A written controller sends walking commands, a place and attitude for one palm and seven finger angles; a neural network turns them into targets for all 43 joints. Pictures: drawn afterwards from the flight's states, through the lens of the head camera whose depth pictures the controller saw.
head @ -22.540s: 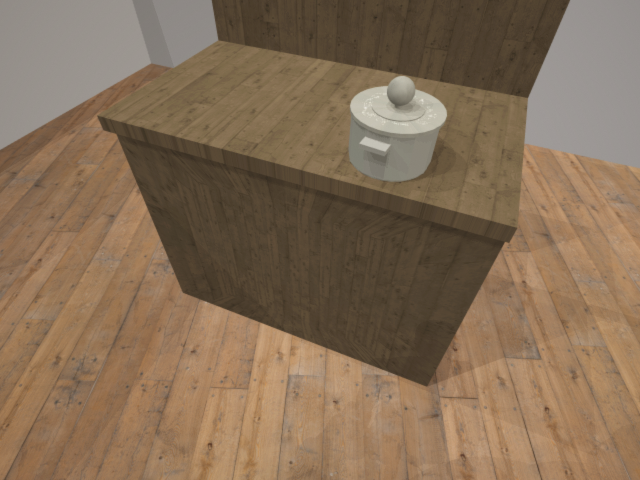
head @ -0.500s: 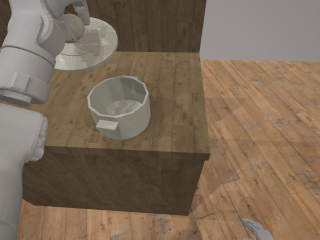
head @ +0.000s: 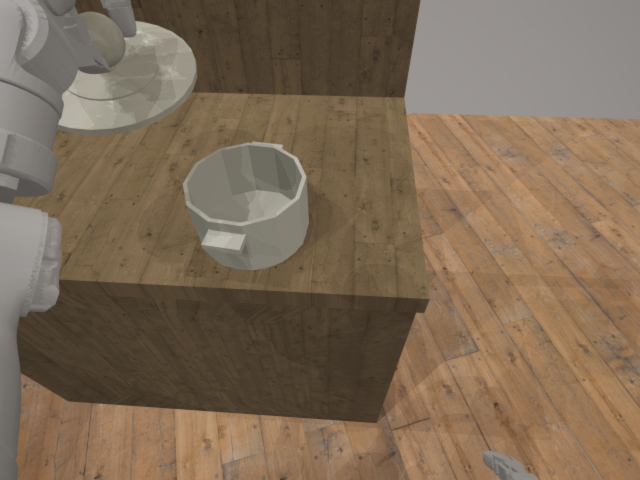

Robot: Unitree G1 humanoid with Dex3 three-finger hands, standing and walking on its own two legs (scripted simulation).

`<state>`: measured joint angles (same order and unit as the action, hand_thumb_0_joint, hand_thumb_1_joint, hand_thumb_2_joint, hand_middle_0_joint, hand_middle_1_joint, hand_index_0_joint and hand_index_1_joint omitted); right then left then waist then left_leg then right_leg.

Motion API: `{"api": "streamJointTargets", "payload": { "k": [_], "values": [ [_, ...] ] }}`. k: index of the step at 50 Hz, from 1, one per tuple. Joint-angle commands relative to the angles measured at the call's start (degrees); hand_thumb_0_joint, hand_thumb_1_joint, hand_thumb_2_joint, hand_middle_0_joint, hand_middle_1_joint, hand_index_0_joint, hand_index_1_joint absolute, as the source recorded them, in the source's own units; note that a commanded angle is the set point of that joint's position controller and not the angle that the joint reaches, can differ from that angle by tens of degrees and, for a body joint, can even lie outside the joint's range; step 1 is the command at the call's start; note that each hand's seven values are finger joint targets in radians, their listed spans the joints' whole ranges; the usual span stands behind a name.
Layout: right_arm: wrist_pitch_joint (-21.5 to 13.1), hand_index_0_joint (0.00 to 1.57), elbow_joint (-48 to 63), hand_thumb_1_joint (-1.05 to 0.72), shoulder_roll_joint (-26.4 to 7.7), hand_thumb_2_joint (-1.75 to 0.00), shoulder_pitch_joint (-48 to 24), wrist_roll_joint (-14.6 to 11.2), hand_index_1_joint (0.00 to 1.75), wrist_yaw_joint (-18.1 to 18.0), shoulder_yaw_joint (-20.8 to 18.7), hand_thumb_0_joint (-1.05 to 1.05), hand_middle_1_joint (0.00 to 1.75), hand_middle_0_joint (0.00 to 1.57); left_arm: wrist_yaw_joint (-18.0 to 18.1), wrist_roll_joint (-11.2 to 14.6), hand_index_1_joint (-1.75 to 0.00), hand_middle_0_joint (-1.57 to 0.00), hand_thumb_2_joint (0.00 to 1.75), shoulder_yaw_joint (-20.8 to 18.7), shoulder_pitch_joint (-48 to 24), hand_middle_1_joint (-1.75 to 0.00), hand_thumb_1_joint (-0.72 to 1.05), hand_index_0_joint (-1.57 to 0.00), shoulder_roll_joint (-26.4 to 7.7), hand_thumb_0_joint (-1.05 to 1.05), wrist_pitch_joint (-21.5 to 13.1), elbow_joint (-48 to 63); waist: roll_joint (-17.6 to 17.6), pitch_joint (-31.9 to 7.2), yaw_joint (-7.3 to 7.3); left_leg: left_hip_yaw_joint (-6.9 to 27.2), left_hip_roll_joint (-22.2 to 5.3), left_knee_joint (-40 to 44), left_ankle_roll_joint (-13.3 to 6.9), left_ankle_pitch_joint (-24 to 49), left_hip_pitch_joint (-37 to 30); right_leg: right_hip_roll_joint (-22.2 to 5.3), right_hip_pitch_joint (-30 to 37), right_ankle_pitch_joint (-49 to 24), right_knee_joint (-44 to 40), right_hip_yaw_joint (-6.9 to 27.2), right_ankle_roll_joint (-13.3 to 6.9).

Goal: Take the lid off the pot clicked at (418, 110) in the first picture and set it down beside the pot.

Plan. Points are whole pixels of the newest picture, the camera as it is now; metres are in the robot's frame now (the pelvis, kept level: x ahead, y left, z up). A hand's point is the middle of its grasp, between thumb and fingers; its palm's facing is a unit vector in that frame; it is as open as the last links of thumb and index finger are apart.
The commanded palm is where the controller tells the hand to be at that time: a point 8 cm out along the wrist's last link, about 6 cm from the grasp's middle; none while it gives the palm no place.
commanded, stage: move the lid sideways beside the pot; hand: left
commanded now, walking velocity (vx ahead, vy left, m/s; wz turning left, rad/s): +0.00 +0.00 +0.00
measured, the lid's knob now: (97, 40) +0.49 +0.24 +0.30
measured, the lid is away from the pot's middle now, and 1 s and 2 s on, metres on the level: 0.13 0.26 0.23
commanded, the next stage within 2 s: lower the lid onto the table in 1.14 s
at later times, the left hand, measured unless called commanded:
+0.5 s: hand (9, 43) +0.45 +0.31 +0.31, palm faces -0.13 -0.04 -0.99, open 8.3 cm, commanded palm +0.44 +0.30 +0.38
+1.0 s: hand out of the picture +0.44 +0.36 +0.30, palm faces -0.19 -0.05 -0.98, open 8.3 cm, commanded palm +0.45 +0.34 +0.38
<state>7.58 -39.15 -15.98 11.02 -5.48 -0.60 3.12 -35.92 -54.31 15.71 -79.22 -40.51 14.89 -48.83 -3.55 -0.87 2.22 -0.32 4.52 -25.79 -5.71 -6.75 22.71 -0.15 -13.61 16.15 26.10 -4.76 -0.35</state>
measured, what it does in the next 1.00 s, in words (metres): stands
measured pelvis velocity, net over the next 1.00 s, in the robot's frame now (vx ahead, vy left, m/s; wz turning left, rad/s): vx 0.00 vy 0.02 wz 0.00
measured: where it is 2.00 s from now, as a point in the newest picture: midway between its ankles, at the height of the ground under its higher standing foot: outside the picture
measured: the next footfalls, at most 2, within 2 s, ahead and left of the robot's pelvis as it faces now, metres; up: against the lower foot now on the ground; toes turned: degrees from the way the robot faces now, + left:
none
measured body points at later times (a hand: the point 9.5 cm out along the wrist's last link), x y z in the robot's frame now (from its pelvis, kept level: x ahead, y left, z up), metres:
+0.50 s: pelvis +0.00 +0.01 +0.00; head +0.05 +0.01 +0.45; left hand +0.46 +0.31 +0.37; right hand +0.10 -0.25 -0.12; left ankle +0.07 +0.05 -0.74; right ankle -0.03 -0.12 -0.74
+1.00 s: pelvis +0.00 +0.02 +0.00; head +0.05 +0.02 +0.45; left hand +0.44 +0.36 +0.36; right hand +0.09 -0.25 -0.12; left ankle +0.07 +0.05 -0.74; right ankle -0.03 -0.12 -0.74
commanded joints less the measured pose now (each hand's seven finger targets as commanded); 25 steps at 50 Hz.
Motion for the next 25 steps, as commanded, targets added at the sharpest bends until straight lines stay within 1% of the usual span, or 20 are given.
{"api": "streamJointTargets", "payload": {
  "k": [1,3,4,7,8,9,11,12,13,14,15,16,17,18,19,20,21,23,24,25],
  "values": [
    [-1.8,0.2,7.1,-0.9,-8.2,-0.9,-2.8,-0.1,0.3,-0.3,-3.0,0.0,0.3,0.2,3.5,-2.5,-0.99,-0.85,1.07,-6.6,-34.2,-1.02,0.55,-0.83,-15.3,0.0,-0.8,9.7,0.3,-23.7,0.64,6.5,-2.1,0.7,1.2,8.2,-24.5,2.4,-7.8,-6.9,-4.1,1.0,-3.2],
    [-1.7,0.2,7.0,-0.9,-8.5,-0.9,-1.8,-0.3,0.3,-0.3,-3.4,0.0,0.3,0.2,3.3,-1.3,-0.99,-0.85,1.07,-4.0,-32.7,-1.02,0.55,-0.83,-11.7,0.0,-0.8,9.7,-1.0,-23.0,1.22,6.9,-2.5,1.1,1.5,8.0,-25.3,2.2,-8.9,-5.9,-4.8,0.7,-3.2],
    [-1.7,0.2,7.1,-0.9,-8.6,-0.9,-2.1,0.0,0.3,-0.3,-3.4,0.0,0.3,0.2,3.6,-2.5,-0.99,-0.85,1.07,-7.8,-34.7,-1.02,0.55,-0.83,-16.9,0.0,-1.2,11.8,-0.4,-24.8,0.44,6.7,-2.5,1.1,1.4,6.9,-25.4,2.5,-8.0,-5.6,-4.5,1.0,-3.1],
    [-1.8,0.2,6.8,-0.9,-8.6,-0.9,-1.2,-0.1,0.3,-0.8,-3.1,0.0,0.3,0.2,3.3,-2.8,-0.99,-0.85,1.07,-6.9,-35.1,-1.02,0.55,-0.83,-17.0,0.0,-1.8,8.6,0.3,-23.3,0.9,6.5,-2.3,1.3,1.1,5.7,-24.2,2.5,-8.1,-5.3,-4.7,0.8,-3.1],
    [-1.8,0.2,7.1,-0.9,-9.1,-0.9,-0.7,-0.2,0.3,-0.9,-3.3,0.0,0.3,0.2,3.5,-1.8,-0.99,-0.85,1.07,-7.4,-32.9,-1.02,0.55,-0.83,-16.9,0.0,-2.0,9.2,-1.4,-24.2,0.85,6.7,-2.4,0.9,1.2,8.1,-25.1,2.3,-7.6,-6.3,-5.2,1.0,-3.3],
    [-1.7,0.2,7.0,-0.9,-9.0,-0.9,-1.1,0.1,0.3,-0.8,-3.3,0.0,0.3,0.2,3.7,-3.0,-0.99,-0.85,1.07,-10.3,-35.2,-1.02,0.55,-0.83,-21.4,0.0,-2.5,10.7,-0.5,-25.4,0.3,6.4,-2.4,0.8,1.1,8.1,-24.8,2.5,-6.5,-6.7,-4.8,1.2,-3.2],
    [-1.9,0.2,7.7,-0.9,-8.9,-0.9,-1.1,0.1,0.3,-1.1,-3.3,0.0,0.3,0.2,3.8,-3.4,-0.99,-0.85,1.07,-11.0,-36.2,-1.02,0.55,-0.83,-22.8,0.0,-3.1,12.4,-2.1,-28.0,0.14,6.3,-2.1,0.1,1.0,10.6,-26.3,2.4,-5.7,-8.1,-4.4,1.4,-3.3],
    [-1.9,0.2,7.6,-0.9,-8.8,-0.9,-0.9,0.0,0.3,-1.2,-3.3,0.0,0.3,0.2,3.6,-3.2,-0.99,-0.85,1.07,-10.1,-35.6,-1.02,0.55,-0.83,-21.7,0.0,-3.2,11.0,-2.1,-27.0,0.41,6.4,-2.1,-0.1,1.0,11.3,-26.4,2.6,-6.6,-8.1,-4.5,1.2,-3.3],
    [-1.9,0.2,7.6,-0.9,-9.0,-0.9,-0.2,-0.3,0.3,-1.0,-3.5,0.0,0.3,0.2,3.3,-1.8,-0.99,-0.85,1.07,-6.4,-33.6,-1.02,0.55,-0.83,-16.8,0.0,-3.2,11.5,-4.2,-26.2,1.1,6.9,-2.6,-0.1,1.5,14.1,-27.6,2.4,-7.9,-8.1,-5.1,0.9,-3.3],
    [-1.8,0.2,7.0,-0.9,-8.9,-0.9,-0.2,-0.1,0.3,-0.8,-3.7,0.0,0.3,0.2,3.4,-2.6,-0.99,-0.85,1.07,-8.9,-33.7,-1.02,0.55,-0.83,-19.4,0.0,-3.0,11.4,-2.7,-24.9,0.59,7.1,-2.9,-0.2,1.4,13.4,-27.4,2.9,-8.8,-7.5,-5.0,0.8,-3.1],
    [-1.6,0.2,6.9,-0.9,-9.0,-0.9,-0.1,-0.1,0.3,-0.9,-3.6,0.0,0.3,0.2,3.1,-2.9,-0.99,-0.85,1.07,-7.9,-32.6,-1.02,0.55,-0.83,-18.7,0.0,-2.9,8.6,-2.6,-23.4,0.95,6.8,-2.7,-0.2,1.1,11.0,-26.2,3.0,-9.6,-6.4,-5.1,0.7,-3.1],
    [-1.5,0.2,6.7,-0.9,-9.2,-0.9,0.4,-0.2,0.3,-0.9,-3.5,0.0,0.3,0.2,3.3,-3.1,-0.99,-0.85,1.07,-10.1,-31.9,-1.02,0.55,-0.83,-21.8,0.0,-3.1,8.5,-1.8,-23.3,0.63,6.8,-2.9,0.3,1.2,10.2,-25.6,2.9,-8.7,-6.4,-5.1,0.6,-3.1],
    [-1.4,0.2,7.1,-0.9,-9.2,-0.9,0.0,-0.3,0.3,-1.0,-3.4,0.0,0.3,0.2,3.2,-3.2,-0.99,-0.85,1.07,-10.0,-31.7,-1.02,0.55,-0.83,-22.0,0.0,-3.3,8.3,-2.1,-23.7,0.39,6.5,-2.6,0.2,1.1,10.7,-25.2,2.9,-8.1,-6.9,-4.9,0.7,-3.2],
    [-1.3,0.2,7.5,-0.9,-9.6,-0.9,0.4,-0.4,0.3,-1.0,-3.5,0.0,0.3,0.2,3.2,-2.3,-0.99,-0.85,1.07,-8.3,-30.3,-1.02,0.55,-0.83,-19.7,0.0,-3.5,9.6,-4.1,-24.4,0.77,6.8,-2.9,0.0,1.5,13.7,-26.4,2.6,-8.1,-7.8,-5.2,0.7,-3.4],
    [-1.3,0.2,6.9,-0.9,-9.2,-0.9,0.1,-0.3,0.3,-0.9,-3.5,0.0,0.3,0.2,3.3,-3.2,-0.99,-0.85,1.07,-8.8,-32.4,-1.02,0.55,-0.83,-20.7,0.0,-3.5,9.9,-3.2,-24.2,0.77,6.7,-2.9,-0.2,1.3,12.9,-26.6,3.0,-8.8,-7.4,-5.0,0.7,-3.1],
    [-1.3,0.2,6.9,-0.9,-9.1,-0.9,-0.2,-0.4,0.3,-0.9,-3.6,0.0,0.3,0.2,3.0,-2.9,-0.99,-0.85,1.07,-6.7,-34.2,-1.02,0.55,-0.83,-18.5,0.0,-3.5,11.5,-4.4,-24.3,1.17,7.1,-3.0,-0.2,1.3,13.2,-27.7,3.0,-10.0,-6.8,-5.0,0.4,-3.1],
    [-1.4,0.2,7.1,-0.9,-9.1,-0.9,0.2,-0.4,0.3,-0.9,-3.6,0.0,0.3,0.2,3.2,-2.8,-0.99,-0.85,1.07,-8.5,-33.5,-1.02,0.55,-0.83,-20.4,0.0,-3.3,12.6,-4.2,-25.5,0.74,7.5,-3.1,-0.2,1.3,13.5,-28.5,3.1,-9.7,-6.5,-5.1,0.5,-3.1],
    [-1.7,0.2,7.6,-0.9,-9.6,-0.9,0.4,-0.4,0.3,-1.1,-3.7,0.0,0.3,0.2,3.4,-2.3,-0.99,-0.85,1.07,-9.1,-32.2,-1.02,0.55,-0.83,-20.9,0.0,-3.7,15.2,-6.7,-27.8,0.75,7.8,-3.2,-1.0,1.7,17.7,-30.7,2.9,-9.2,-7.8,-5.3,0.7,-3.3],
    [-1.7,0.2,7.4,-0.9,-9.3,-0.9,0.1,-0.1,0.3,-1.1,-3.7,0.0,0.3,0.2,3.6,-3.3,-0.99,-0.85,1.07,-11.4,-34.0,-1.02,0.55,-0.83,-24.3,0.0,-4.0,17.1,-6.4,-29.1,0.38,7.9,-3.2,-0.9,1.7,17.9,-31.3,3.1,-9.0,-7.6,-5.0,0.9,-3.2],
    [-1.7,0.2,7.2,-0.9,-9.3,-0.9,0.2,-0.1,0.3,-1.3,-3.6,0.0,0.3,0.2,3.4,-3.4,-0.99,-0.85,1.07,-10.7,-33.2,-1.02,0.55,-0.83,-23.2,0.0,-4.0,14.4,-5.9,-27.9,0.61,7.8,-2.9,-1.2,1.5,17.5,-30.5,3.3,-9.6,-7.3,-5.0,0.6,-3.3]
  ]
}}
